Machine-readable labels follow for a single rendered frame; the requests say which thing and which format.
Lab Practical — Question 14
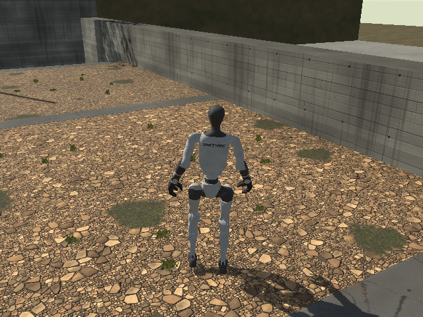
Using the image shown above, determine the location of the right robot thigh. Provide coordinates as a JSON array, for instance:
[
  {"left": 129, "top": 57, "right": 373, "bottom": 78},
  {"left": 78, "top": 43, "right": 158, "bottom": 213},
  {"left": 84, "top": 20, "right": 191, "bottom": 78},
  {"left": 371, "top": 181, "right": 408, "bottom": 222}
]
[{"left": 219, "top": 185, "right": 233, "bottom": 232}]

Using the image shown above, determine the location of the robot left forearm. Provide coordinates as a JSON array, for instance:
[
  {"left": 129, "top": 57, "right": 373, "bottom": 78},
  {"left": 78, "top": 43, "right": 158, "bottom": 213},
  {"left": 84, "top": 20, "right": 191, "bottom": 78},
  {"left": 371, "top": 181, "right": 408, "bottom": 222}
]
[{"left": 171, "top": 158, "right": 186, "bottom": 184}]

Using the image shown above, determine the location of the robot left upper arm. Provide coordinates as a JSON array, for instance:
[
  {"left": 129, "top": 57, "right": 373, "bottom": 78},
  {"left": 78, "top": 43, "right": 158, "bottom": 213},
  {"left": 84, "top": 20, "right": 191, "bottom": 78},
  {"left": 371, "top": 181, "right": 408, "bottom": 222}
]
[{"left": 180, "top": 133, "right": 201, "bottom": 168}]

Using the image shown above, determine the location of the right robot hand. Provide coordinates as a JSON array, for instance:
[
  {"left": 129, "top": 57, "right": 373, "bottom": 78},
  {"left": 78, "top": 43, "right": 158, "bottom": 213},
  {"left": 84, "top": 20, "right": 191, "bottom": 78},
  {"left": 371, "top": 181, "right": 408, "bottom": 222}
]
[{"left": 237, "top": 181, "right": 252, "bottom": 194}]

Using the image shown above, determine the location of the robot right upper arm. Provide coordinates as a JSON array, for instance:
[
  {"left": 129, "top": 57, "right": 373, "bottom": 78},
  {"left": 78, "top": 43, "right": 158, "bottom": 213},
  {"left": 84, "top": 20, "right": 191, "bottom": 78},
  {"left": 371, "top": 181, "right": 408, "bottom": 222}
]
[{"left": 229, "top": 135, "right": 246, "bottom": 171}]

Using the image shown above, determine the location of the robot right forearm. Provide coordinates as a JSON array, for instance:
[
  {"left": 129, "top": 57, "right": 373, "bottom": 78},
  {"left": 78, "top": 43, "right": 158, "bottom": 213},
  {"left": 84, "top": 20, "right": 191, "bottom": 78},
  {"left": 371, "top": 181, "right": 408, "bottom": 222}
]
[{"left": 239, "top": 161, "right": 251, "bottom": 184}]

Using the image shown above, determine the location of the left robot foot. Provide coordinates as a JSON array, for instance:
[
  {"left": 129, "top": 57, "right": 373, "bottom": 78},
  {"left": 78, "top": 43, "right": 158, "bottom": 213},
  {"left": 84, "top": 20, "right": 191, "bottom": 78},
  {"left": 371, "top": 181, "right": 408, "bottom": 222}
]
[{"left": 188, "top": 252, "right": 197, "bottom": 267}]

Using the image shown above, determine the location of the left robot hand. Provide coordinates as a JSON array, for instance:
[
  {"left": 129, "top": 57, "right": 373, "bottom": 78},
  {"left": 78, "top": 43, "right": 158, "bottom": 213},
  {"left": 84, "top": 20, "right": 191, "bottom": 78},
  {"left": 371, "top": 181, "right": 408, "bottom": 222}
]
[{"left": 168, "top": 180, "right": 182, "bottom": 197}]

